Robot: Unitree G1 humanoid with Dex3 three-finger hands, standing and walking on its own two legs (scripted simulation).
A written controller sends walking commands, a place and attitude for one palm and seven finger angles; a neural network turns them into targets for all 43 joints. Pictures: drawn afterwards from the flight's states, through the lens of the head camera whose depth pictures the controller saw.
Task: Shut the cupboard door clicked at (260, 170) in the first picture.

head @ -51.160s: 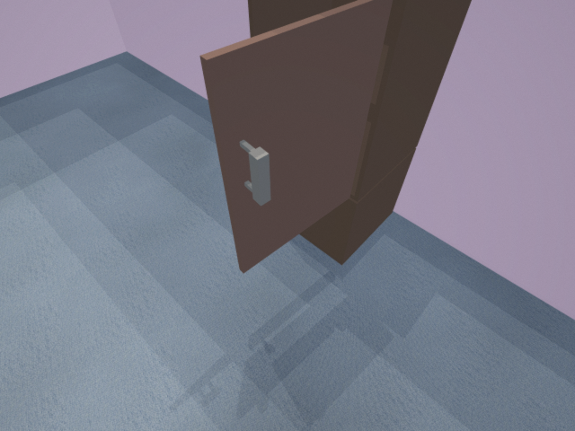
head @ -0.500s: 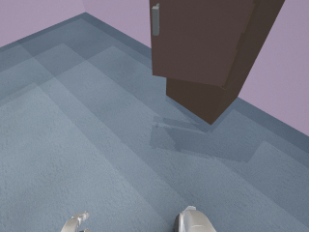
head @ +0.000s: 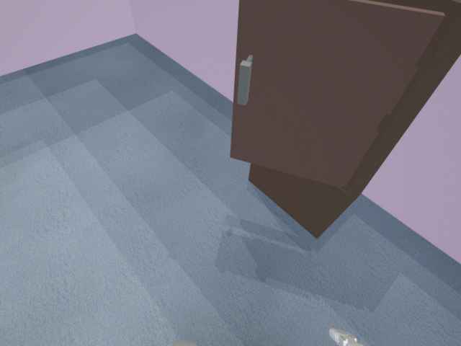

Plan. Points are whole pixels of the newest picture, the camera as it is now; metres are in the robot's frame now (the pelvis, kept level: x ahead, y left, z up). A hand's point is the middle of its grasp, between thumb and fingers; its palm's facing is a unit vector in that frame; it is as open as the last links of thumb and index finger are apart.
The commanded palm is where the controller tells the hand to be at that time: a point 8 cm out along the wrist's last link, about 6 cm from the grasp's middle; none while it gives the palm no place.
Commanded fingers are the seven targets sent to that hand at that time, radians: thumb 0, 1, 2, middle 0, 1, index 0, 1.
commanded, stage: turn to face it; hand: left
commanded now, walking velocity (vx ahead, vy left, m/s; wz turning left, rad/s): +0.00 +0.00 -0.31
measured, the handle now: (246, 79) +0.77 +0.04 +0.03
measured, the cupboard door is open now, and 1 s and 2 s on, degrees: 29 29 29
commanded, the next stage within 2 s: take the last steps up to it in 0.28 s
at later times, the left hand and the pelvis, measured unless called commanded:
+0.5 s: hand (134, 328) +0.16 +0.21 -0.17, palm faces -0.11 -0.96 -0.24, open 7.4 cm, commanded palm none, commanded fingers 0.00 0.90 0.90 -0.20 -0.30 -0.20 -0.30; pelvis +0.07 +0.02 +0.00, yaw -8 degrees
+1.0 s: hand (150, 318) +0.19 +0.19 -0.19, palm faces -0.12 -0.98 -0.17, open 7.3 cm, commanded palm none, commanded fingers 0.00 0.90 0.90 -0.20 -0.30 -0.20 -0.30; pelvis +0.19 +0.01 -0.01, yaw -10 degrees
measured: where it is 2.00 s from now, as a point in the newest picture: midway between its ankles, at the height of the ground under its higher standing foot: (234, 337)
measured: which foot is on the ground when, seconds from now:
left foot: down 0.00-0.68, up 0.70-0.96, down 0.98-1.00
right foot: down 0.00-0.42, up 0.44-0.66, down 0.68-0.98, up 1.00-1.00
